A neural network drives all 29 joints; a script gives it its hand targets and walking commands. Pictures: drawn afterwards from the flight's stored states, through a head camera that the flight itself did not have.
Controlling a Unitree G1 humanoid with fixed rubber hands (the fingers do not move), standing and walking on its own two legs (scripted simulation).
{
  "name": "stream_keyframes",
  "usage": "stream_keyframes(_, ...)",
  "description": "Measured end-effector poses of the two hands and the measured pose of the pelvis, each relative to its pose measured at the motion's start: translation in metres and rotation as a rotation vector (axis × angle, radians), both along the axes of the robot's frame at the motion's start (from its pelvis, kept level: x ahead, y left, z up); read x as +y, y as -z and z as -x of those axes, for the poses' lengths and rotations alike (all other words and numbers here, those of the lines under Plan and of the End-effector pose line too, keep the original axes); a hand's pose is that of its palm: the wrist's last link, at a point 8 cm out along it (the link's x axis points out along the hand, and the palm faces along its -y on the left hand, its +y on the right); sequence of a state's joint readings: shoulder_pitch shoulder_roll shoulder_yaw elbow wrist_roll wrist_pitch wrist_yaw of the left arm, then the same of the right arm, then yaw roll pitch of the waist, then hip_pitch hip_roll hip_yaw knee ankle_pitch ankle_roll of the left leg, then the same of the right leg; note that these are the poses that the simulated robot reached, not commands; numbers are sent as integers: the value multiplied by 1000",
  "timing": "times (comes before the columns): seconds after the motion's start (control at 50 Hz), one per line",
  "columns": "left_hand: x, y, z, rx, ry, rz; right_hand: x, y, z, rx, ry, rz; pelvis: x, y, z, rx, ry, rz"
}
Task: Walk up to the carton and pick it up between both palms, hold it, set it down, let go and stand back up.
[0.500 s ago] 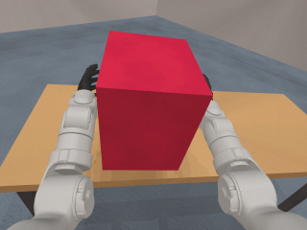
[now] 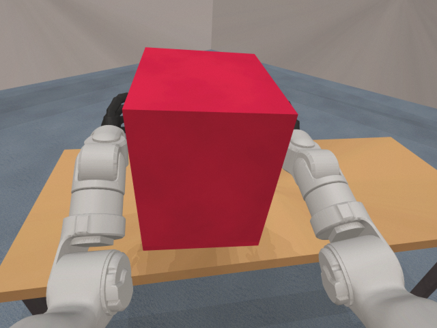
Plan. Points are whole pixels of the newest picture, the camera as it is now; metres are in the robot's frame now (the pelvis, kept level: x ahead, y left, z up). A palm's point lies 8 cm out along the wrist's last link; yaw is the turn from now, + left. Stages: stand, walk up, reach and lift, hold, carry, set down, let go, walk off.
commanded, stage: reach and lift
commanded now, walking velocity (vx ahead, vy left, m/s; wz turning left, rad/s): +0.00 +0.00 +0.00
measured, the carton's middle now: (202, 146) +0.40 +0.00 +0.20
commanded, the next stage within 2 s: hold in 0.84 s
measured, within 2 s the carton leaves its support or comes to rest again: neither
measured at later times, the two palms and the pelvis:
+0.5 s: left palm (106, 115) +0.39 +0.16 +0.28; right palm (285, 111) +0.38 -0.15 +0.29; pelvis +0.00 +0.00 +0.00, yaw +0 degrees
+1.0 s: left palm (103, 105) +0.38 +0.16 +0.30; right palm (289, 108) +0.37 -0.15 +0.29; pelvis +0.00 +0.00 +0.00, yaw +0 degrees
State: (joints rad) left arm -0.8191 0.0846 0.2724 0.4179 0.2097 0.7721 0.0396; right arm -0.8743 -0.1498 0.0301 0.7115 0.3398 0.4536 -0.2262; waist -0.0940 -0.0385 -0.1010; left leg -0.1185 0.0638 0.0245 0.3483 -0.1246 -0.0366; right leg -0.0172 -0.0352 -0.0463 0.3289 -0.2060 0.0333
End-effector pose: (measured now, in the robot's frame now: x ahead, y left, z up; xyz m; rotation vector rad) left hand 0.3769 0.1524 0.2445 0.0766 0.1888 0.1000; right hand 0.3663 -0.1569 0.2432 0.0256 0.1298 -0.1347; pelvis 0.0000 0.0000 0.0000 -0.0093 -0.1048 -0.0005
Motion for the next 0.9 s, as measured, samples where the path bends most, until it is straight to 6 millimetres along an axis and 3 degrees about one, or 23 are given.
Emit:
stream_keyframes(0.24, 7, -18, -4, 15, -5, -15, 7, -16, -6, 18, -6, -19, -1, 0, 6, 51, -6, 3)
stream_keyframes(0.5, 9, -31, -12, 13, -2, 14, 9, -44, -14, 22, -6, 8, 3, -1, -4, 70, 5, 9)
stream_keyframes(0.7, 6, -31, -10, 17, -3, 29, 6, -46, -12, 30, -5, 12, 4, 0, -9, 66, 5, 12)
stream_keyframes(0.9, 5, -44, -4, 11, -17, 29, 5, -47, -7, 28, -12, -8, 4, 0, -6, 65, 4, 14)
